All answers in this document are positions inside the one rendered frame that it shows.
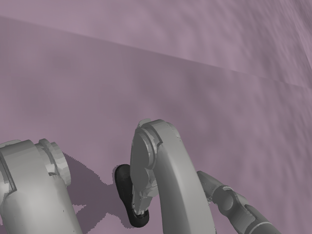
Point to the right robot arm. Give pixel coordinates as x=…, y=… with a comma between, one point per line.
x=244, y=218

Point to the right robot foot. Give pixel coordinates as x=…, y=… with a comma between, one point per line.
x=124, y=187

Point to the right robot hand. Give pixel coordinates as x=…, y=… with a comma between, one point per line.
x=209, y=184

